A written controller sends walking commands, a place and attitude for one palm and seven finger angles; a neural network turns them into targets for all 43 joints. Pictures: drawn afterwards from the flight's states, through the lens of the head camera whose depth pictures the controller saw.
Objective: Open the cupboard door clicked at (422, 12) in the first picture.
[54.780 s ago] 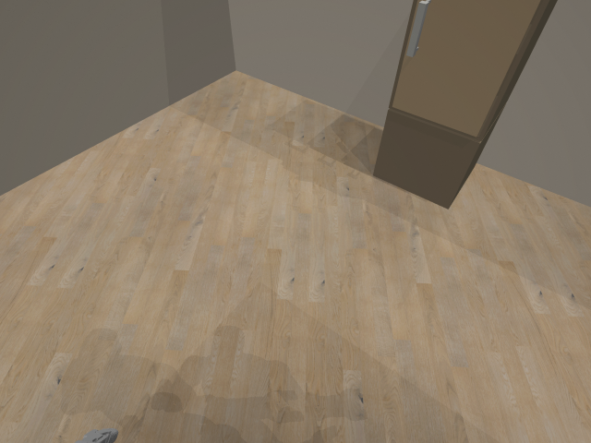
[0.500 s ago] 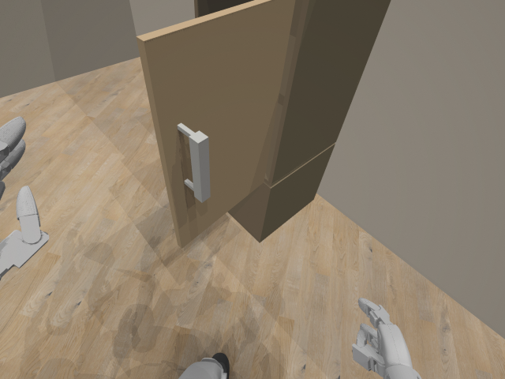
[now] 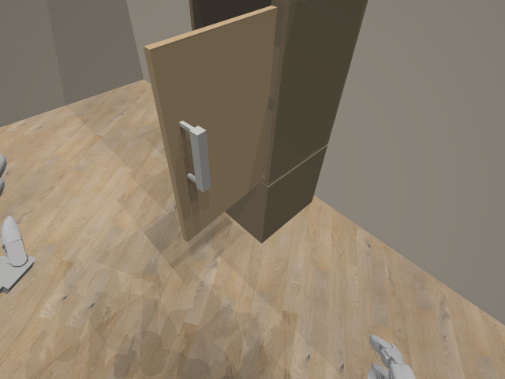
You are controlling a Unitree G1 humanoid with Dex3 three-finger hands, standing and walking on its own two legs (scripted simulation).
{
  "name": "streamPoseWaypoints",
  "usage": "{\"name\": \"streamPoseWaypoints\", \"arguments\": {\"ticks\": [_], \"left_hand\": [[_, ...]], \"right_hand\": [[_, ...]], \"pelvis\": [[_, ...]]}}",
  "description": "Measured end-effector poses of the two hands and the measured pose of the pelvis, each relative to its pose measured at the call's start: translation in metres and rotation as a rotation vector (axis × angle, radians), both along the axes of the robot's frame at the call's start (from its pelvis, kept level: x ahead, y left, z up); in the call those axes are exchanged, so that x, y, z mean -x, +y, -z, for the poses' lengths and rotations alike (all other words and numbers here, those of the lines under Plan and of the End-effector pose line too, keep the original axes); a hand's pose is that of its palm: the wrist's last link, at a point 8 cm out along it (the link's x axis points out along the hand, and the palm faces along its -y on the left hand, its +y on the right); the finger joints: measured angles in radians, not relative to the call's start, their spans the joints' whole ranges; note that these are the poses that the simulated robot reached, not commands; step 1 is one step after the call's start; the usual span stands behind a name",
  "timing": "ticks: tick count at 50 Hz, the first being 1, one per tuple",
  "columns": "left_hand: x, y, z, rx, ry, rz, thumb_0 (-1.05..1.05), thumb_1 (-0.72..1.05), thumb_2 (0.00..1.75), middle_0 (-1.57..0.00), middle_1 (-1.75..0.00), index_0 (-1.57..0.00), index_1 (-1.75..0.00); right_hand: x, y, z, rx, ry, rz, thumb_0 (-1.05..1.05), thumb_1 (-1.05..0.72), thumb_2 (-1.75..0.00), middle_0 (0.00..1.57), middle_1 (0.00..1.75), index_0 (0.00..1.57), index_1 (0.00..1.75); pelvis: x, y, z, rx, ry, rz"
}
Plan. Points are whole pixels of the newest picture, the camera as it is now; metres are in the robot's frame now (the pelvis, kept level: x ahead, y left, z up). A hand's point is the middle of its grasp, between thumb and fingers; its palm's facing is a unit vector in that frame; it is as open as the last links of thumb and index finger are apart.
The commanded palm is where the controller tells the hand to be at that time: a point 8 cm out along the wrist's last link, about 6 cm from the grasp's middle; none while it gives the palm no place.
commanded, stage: stop stepping back and stand still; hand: left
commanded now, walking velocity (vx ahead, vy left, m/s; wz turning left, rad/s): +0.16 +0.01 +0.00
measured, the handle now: (194, 157) +0.59 +0.15 +0.00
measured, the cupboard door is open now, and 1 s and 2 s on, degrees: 95 95 95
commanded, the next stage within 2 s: let the arm hang, fingers relaxed in 0.16 s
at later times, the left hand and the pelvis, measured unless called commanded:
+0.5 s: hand out of the picture +0.10 +0.18 -0.14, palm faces +0.04 -0.98 -0.21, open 7.4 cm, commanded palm none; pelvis +0.00 +0.00 +0.00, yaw +3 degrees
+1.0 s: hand out of the picture -0.03 +0.19 -0.16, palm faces +0.08 -0.97 -0.23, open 7.3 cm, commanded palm none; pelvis -0.01 +0.01 +0.01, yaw +3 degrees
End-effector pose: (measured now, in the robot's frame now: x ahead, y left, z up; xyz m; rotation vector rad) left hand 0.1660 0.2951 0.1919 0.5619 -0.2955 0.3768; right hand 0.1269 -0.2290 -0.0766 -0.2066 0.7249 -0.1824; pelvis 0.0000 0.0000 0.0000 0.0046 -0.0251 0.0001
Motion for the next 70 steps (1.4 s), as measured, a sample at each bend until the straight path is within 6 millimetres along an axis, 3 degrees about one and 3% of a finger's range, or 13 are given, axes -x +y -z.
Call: {"name": "streamPoseWaypoints", "arguments": {"ticks": [5, 14, 16, 19, 23, 26, 27, 30, 37, 43, 48, 59, 70], "left_hand": [[0.014, -0.008, -0.006, -0.036, 0.014, 0.019, 0.01, 0.89, 0.9, -0.21, -0.31, -0.22, -0.3], [0.011, 0.019, 0.017, 0.037, 0.051, -0.086, 0.01, 0.89, 0.9, -0.21, -0.31, -0.22, -0.3], [-0.003, 0.026, 0.059, 0.11, 0.233, -0.106, 0.0, 0.89, 0.9, -0.21, -0.31, -0.21, -0.3], [-0.006, 0.018, 0.155, 0.285, 0.611, -0.154, 0.0, 0.9, 0.9, -0.2, -0.3, -0.2, -0.3], [0.042, -0.033, 0.267, 0.487, 1.09, -0.14, 0.01, 0.91, 0.9, -0.2, -0.3, -0.2, -0.3], [0.092, -0.075, 0.315, 0.623, 1.342, -0.126, 0.01, 0.92, 0.9, -0.2, -0.3, -0.2, -0.3], [0.103, -0.076, 0.32, 0.67, 1.343, -0.18, -0.01, 0.96, 0.9, -0.21, -0.3, -0.21, -0.3], [0.129, -0.068, 0.325, 0.685, 1.405, -0.238, -0.05, 1.02, 0.9, -0.21, -0.3, -0.21, -0.3], [0.189, -0.053, 0.321, 0.657, 1.58, -0.341, -0.02, 0.97, 0.9, -0.21, -0.3, -0.21, -0.3], [0.213, -0.049, 0.315, 0.644, 1.643, -0.388, 0.0, 0.93, 0.9, -0.2, -0.3, -0.2, -0.3], [0.21, -0.053, 0.316, 0.651, 1.637, -0.376, 0.0, 0.92, 0.9, -0.2, -0.3, -0.2, -0.3], [0.179, -0.071, 0.323, 0.68, 1.567, -0.297, 0.0, 0.91, 0.9, -0.2, -0.3, -0.2, -0.3], [0.178, -0.069, 0.321, 0.675, 1.572, -0.311, 0.0, 0.92, 0.9, -0.2, -0.3, -0.2, -0.3]], "right_hand": [[-0.008, 0.01, 0.004, -0.044, 0.005, -0.037, 0.01, -0.9, -0.9, 0.2, 0.3, 0.2, 0.3], [-0.025, 0.006, 0.007, 0.005, 0.036, -0.078, 0.01, -0.9, -0.9, 0.2, 0.3, 0.2, 0.3], [-0.029, 0.004, 0.017, -0.013, 0.076, -0.113, 0.01, -0.9, -0.9, 0.2, 0.3, 0.2, 0.3], [-0.029, 0.001, 0.036, -0.033, 0.152, -0.128, 0.01, -0.91, -0.9, 0.2, 0.3, 0.2, 0.3], [-0.01, -0.002, 0.042, -0.048, 0.256, -0.096, 0.01, -0.91, -0.9, 0.2, 0.3, 0.2, 0.3], [0.016, -0.004, 0.041, -0.033, 0.354, -0.064, 0.01, -0.91, -0.9, 0.2, 0.3, 0.2, 0.3], [0.026, -0.005, 0.042, -0.026, 0.394, -0.059, 0.01, -0.91, -0.9, 0.2, 0.3, 0.2, 0.3], [0.057, -0.005, 0.045, -0.014, 0.519, -0.052, 0.0, -0.91, -0.9, 0.2, 0.3, 0.2, 0.3], [0.111, 0.001, 0.055, -0.054, 0.688, -0.006, 0.0, -0.91, -0.9, 0.2, 0.3, 0.2, 0.3], [0.136, 0.011, 0.061, -0.092, 0.742, 0.014, 0.0, -0.91, -0.9, 0.2, 0.3, 0.2, 0.3], [0.143, 0.018, 0.064, -0.111, 0.747, 0.02, 0.0, -0.91, -0.9, 0.2, 0.3, 0.2, 0.3], [0.133, 0.026, 0.064, -0.123, 0.703, 0.022, 0.0, -0.91, -0.9, 0.2, 0.3, 0.2, 0.3], [0.124, 0.022, 0.063, -0.115, 0.693, 0.023, 0.0, -0.91, -0.9, 0.2, 0.3, 0.2, 0.3]], "pelvis": [[0.001, -0.004, -0.001, 0.007, 0.015, 0.0], [-0.006, 0.008, 0.0, 0.003, 0.006, -0.019], [-0.005, 0.009, 0.001, -0.002, 0.027, -0.043], [-0.004, 0.008, 0.004, -0.016, 0.037, -0.06], [-0.004, 0.004, 0.001, -0.009, 0.018, -0.064], [-0.004, 0.002, -0.002, -0.006, 0.004, -0.06], [-0.004, 0.001, -0.003, -0.002, 0.003, -0.064], [-0.001, -0.002, -0.007, 0.01, 0.003, -0.072], [0.002, 0.001, -0.012, 0.014, -0.001, -0.07], [0.004, 0.004, -0.013, 0.01, -0.007, -0.063], [0.006, 0.005, -0.013, 0.008, -0.009, -0.059], [0.004, 0.006, -0.013, 0.003, -0.008, -0.057], [0.0, 0.005, -0.013, 0.002, -0.002, -0.056]]}}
